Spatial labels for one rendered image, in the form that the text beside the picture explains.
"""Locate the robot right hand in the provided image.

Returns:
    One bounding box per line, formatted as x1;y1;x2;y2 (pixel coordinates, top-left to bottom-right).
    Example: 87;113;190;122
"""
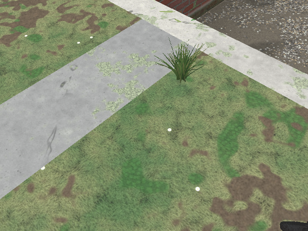
280;221;308;231

